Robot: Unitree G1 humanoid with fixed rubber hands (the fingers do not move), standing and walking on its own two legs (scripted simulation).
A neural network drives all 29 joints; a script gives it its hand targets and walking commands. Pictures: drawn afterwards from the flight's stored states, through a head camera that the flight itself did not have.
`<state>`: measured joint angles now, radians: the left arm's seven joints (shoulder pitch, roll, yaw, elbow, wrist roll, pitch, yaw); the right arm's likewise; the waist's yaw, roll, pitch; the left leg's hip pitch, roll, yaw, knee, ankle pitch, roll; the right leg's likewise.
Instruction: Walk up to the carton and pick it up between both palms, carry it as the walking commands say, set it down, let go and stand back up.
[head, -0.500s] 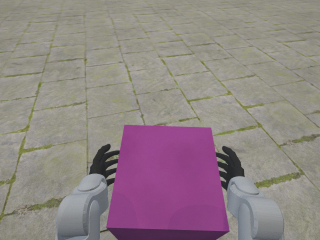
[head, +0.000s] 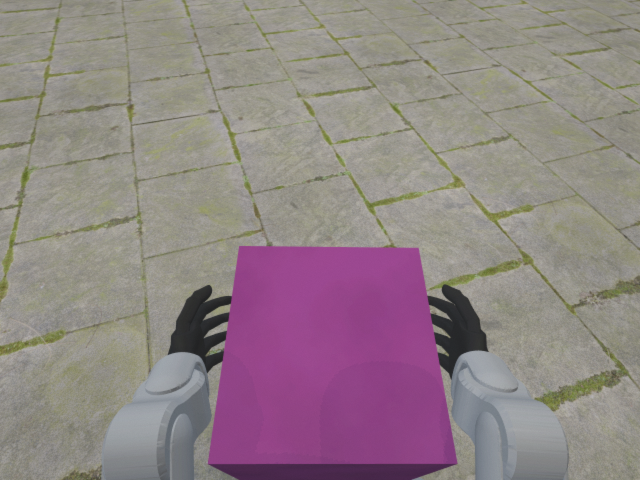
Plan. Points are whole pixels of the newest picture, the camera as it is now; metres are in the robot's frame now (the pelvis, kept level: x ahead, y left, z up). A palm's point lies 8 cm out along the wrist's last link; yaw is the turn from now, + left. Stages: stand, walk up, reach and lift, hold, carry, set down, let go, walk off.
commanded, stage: carry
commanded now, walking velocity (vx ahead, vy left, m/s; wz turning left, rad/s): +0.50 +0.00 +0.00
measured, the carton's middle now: (326, 375) +0.25 +0.00 +0.01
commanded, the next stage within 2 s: none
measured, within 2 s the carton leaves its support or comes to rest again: neither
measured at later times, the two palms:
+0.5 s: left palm (222, 164) +0.55 +0.15 +0.09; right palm (404, 156) +0.57 -0.14 +0.09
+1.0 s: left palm (223, 68) +0.90 +0.19 +0.08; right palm (357, 64) +0.91 -0.10 +0.08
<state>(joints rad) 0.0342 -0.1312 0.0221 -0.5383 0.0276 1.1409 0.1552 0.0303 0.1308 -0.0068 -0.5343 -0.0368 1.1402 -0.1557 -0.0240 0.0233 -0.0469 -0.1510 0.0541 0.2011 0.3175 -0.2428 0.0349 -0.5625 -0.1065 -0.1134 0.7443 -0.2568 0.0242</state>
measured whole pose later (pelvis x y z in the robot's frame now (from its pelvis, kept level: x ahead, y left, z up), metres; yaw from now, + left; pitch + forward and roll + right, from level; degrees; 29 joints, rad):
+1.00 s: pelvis +0.66 +0.04 -0.01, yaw +3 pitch +4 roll -3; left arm 0.03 -0.13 0.00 -0.60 0.04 1.16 0.16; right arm 0.04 0.13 -0.01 -0.59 -0.04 1.15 -0.15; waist 0.00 0.02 -0.05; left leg 0.11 0.03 0.21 0.19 -0.37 0.01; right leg -0.57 -0.06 -0.20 0.52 -0.05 0.00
